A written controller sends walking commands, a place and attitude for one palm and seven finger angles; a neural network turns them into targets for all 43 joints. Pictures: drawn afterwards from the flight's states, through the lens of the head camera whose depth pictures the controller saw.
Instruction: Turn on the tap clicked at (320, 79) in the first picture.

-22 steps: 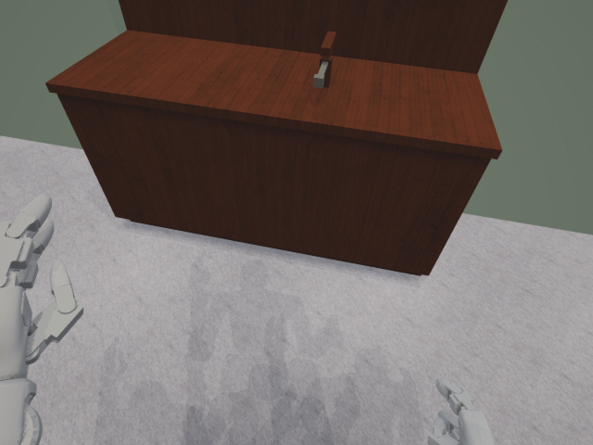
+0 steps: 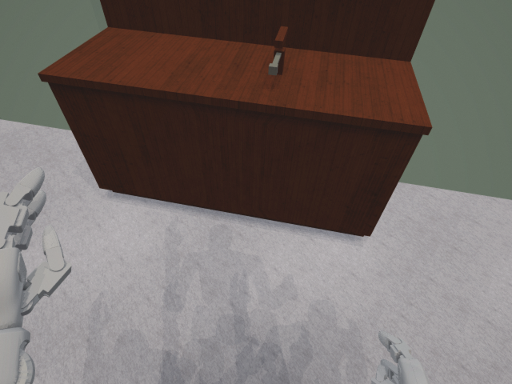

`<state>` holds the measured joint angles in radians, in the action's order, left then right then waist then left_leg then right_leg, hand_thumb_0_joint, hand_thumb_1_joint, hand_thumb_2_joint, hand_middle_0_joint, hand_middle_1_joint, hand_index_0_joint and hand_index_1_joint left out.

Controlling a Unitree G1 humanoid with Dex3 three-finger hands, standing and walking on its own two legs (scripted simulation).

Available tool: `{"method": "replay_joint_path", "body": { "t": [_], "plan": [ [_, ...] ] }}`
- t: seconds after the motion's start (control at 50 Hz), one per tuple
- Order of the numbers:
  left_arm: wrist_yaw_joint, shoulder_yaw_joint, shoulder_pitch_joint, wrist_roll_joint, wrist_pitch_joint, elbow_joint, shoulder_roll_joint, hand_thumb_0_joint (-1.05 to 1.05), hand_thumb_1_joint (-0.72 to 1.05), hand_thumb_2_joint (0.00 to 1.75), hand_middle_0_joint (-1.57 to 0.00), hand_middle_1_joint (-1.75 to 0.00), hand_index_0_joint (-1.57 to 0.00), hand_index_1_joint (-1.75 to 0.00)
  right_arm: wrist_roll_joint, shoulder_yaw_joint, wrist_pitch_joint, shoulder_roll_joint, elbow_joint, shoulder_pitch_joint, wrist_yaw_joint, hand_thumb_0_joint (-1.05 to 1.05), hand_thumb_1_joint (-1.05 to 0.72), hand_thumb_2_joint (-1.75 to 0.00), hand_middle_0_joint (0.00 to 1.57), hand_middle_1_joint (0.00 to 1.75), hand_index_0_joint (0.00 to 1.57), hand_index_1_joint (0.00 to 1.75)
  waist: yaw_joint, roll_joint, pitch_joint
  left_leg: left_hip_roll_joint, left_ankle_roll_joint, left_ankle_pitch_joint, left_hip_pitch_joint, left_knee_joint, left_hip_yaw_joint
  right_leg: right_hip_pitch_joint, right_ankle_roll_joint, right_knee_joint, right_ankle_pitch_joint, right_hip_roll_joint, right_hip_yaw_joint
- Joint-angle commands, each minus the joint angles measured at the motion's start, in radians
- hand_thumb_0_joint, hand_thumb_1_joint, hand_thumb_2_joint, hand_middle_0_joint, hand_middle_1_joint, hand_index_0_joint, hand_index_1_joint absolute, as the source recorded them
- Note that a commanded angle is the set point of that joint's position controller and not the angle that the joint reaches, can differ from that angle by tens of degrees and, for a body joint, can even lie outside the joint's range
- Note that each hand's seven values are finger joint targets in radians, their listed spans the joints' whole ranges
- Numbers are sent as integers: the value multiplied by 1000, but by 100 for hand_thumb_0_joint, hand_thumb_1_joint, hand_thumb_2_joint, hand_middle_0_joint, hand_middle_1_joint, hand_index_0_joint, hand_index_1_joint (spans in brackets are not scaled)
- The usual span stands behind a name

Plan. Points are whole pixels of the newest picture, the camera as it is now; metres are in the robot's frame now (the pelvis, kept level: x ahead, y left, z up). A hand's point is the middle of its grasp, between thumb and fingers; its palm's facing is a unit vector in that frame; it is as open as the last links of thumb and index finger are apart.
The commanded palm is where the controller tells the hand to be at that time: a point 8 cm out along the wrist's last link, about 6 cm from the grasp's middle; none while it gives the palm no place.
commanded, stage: walk to a spot facing it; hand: left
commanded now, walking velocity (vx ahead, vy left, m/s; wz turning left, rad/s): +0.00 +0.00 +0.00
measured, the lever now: (273, 69) +1.04 +0.01 +0.01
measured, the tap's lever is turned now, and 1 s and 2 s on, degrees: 0 0 0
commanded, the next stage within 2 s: turn to face it in 1.12 s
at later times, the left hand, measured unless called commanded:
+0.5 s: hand (19, 246) +0.23 +0.30 +0.16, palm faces +0.54 -0.76 -0.35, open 7.4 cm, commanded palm +0.17 +0.32 +0.18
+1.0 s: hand (99, 191) +0.32 +0.25 +0.16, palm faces +0.54 -0.68 -0.50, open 7.4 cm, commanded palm +0.25 +0.28 +0.18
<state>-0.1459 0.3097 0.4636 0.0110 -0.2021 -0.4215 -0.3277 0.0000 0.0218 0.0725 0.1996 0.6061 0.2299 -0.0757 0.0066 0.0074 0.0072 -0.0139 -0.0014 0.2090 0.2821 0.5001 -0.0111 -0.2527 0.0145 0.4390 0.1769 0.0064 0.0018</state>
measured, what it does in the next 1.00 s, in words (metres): walks ahead, turning left: right foot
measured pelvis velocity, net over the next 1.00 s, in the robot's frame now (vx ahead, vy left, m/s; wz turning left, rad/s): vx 0.18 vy -0.03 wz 0.27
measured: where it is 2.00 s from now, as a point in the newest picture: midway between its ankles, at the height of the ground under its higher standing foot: outside the picture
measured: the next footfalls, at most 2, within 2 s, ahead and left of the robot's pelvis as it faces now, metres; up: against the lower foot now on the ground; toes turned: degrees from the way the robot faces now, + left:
right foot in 0.78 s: +0.23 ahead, -0.09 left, +0.00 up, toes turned +0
left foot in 1.26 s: +0.29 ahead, +0.13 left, +0.00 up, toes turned +32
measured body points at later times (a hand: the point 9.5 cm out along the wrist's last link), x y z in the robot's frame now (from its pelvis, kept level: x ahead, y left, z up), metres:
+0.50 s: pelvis +0.04 +0.03 +0.00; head +0.03 +0.05 +0.44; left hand +0.19 +0.34 +0.18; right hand +0.19 -0.19 -0.10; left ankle +0.04 +0.12 -0.74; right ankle +0.04 -0.11 -0.67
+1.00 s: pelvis +0.18 -0.03 +0.00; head +0.21 -0.04 +0.44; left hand +0.29 +0.28 +0.19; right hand +0.40 -0.25 -0.10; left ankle +0.14 +0.11 -0.63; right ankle +0.19 -0.09 -0.74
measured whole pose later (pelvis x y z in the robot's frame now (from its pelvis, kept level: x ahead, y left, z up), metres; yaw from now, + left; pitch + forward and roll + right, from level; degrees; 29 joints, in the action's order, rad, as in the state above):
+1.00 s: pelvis +0.18 -0.03 +0.00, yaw +16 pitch +0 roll +2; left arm -0.14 0.36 0.53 0.01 -0.21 -0.50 -0.36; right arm -0.01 -0.05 0.01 0.26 0.62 0.17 -0.07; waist -0.03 0.01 -0.07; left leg -0.07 0.05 0.33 0.60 1.25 0.04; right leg -0.24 -0.07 0.54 0.30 -0.07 -0.26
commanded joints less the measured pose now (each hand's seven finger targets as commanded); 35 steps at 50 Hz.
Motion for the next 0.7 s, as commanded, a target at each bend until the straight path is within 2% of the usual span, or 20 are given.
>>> {"method": "replay_joint_path", "body": {
  "t": [0.0,0.06,0.14,0.18,0.22,0.24,0.26,0.28,0.3,0.32,0.34,0.36,0.38,0.4,0.44,0.48,0.54,0.6,0.64,0.68],
  "plan": [
    [-17,115,-83,5,-70,-226,-175,0,90,90,-20,-30,-20,-30,-1,-42,60,116,-159,-100,-13,0,-90,-90,20,30,20,30,0,46,88,-49,-12,44,68,-133,-35,112,-10,-55,18,-35,40],
    [-16,111,-74,7,-69,-222,-169,0,90,90,-20,-30,-20,-30,-2,-44,60,115,-155,-99,-11,0,-90,-90,20,30,20,30,-3,20,95,-42,-15,55,62,-107,-32,107,-15,-61,40,-56,47],
    [-27,121,-75,4,-50,-225,-183,0,90,90,-20,-30,-20,-30,-6,-57,45,120,-154,-99,-17,0,-90,-90,20,30,20,30,-12,-18,52,-24,-48,341,111,-16,-30,-12,-56,-91,456,-130,111],
    [-36,118,-73,-2,-39,-221,-180,0,90,90,-20,-30,-20,-30,-8,-49,35,110,-150,-94,-20,0,-90,-90,20,30,20,30,-18,-60,17,-16,-52,362,186,52,-32,-18,-87,-99,565,-180,153],
    [-45,132,-97,-3,-41,-248,-197,0,90,90,-20,-30,-20,-30,-7,-48,36,104,-142,-88,-19,0,-90,-90,20,30,20,30,-18,-120,19,0,-43,268,249,162,10,62,-131,-90,512,-255,207],
    [-50,156,-105,-3,-46,-257,-219,0,90,90,-20,-30,-20,-30,-5,-51,43,105,-139,-93,-18,0,-90,-90,20,30,20,30,-15,-139,42,9,-35,218,252,215,36,105,-152,-79,422,-293,234],
    [-53,149,-116,-2,-52,-275,-214,0,90,90,-20,-30,-20,-30,-5,-48,46,97,-137,-91,-17,0,-90,-90,20,30,20,30,-15,-158,55,5,-28,183,228,200,55,133,-167,-44,316,-326,231],
    [-55,163,-101,1,-54,-270,-219,0,90,90,-20,-30,-20,-30,-9,-46,44,95,-133,-76,-16,0,-90,-90,20,30,20,30,-22,-131,68,1,-29,172,154,133,59,99,-155,7,275,-313,172],
    [-51,154,-82,3,-52,-268,-206,0,90,90,-20,-30,-20,-30,-11,-45,39,95,-133,-62,-16,0,-90,-90,20,30,20,30,-33,-54,66,-1,-40,195,34,40,39,-30,-115,74,351,-256,89],
    [-43,136,-78,7,-53,-294,-189,0,90,90,-20,-30,-20,-30,-6,-50,37,113,-139,-61,-21,0,-90,-90,20,30,20,30,-43,103,28,-62,-82,293,-52,-100,-92,-180,-59,243,403,-150,-6],
    [-39,127,-79,7,-65,-343,-174,0,90,90,-20,-30,-20,-30,0,-61,42,135,-147,-77,-22,0,-90,-90,20,30,20,30,-39,385,10,-249,-157,367,-147,-239,-430,-352,6,495,436,-10,-124],
    [-43,118,-119,-20,-75,-343,-186,0,90,90,-20,-30,-20,-30,-5,-46,51,103,-137,-73,-16,0,-90,-90,20,30,20,30,-53,356,-35,-333,-211,444,-79,-318,-625,-389,-8,655,421,-31,-37],
    [-44,136,-144,-32,-81,-313,-213,0,90,90,-20,-30,-20,-30,-18,-40,61,94,-120,-76,-14,0,-90,-90,20,30,20,30,-46,266,-76,-351,-231,422,-49,-321,-651,-425,-13,710,361,-77,16],
    [-39,112,-152,-33,-81,-306,-184,0,90,90,-20,-30,-20,-30,-20,-47,67,101,-107,-59,-9,0,-90,-90,20,30,20,30,-48,190,-79,-335,-238,310,-75,-283,-606,-444,-9,727,339,-83,18],
    [-33,101,-169,-32,-84,-354,-184,0,90,90,-20,-30,-20,-30,-11,-59,85,110,-93,-53,0,0,-90,-90,20,30,20,30,-29,133,-16,-275,-220,56,-177,-214,-435,-448,7,692,288,-79,-22],
    [-27,93,-92,-19,-77,-316,-163,0,90,90,-20,-30,-20,-30,-8,-63,90,114,-82,-42,3,0,-90,-90,20,30,20,30,-21,177,20,-234,-202,-55,-192,-195,-323,-415,17,661,232,-72,-53],
    [-15,104,-24,-7,-68,-287,-157,0,90,90,-20,-30,-20,-30,-3,-61,90,108,-81,-39,7,0,-90,-90,20,30,20,30,-18,188,52,-209,-183,-113,-213,-194,-221,-379,26,571,178,-64,-95],
    [-7,120,-27,1,-66,-265,-164,0,90,90,-20,-30,-20,-30,-11,-58,82,104,-84,-47,3,0,-90,-90,20,30,20,30,-23,179,35,-224,-184,-153,-177,-210,-212,-323,28,450,179,-66,-115],
    [-5,136,-47,1,-64,-267,-185,0,90,90,-20,-30,-20,-30,-13,-58,80,104,-89,-54,-3,0,-90,-90,20,30,20,30,-24,189,35,-216,-173,-173,-180,-196,-173,-267,28,345,171,-52,-144],
    [-6,145,-55,2,-63,-255,-192,0,90,90,-20,-30,-20,-30,-18,-56,76,102,-90,-72,-5,0,-90,-90,20,30,20,30,-16,192,41,-213,-162,-195,-146,-154,-165,-157,20,208,161,-34,-164]
  ]
}}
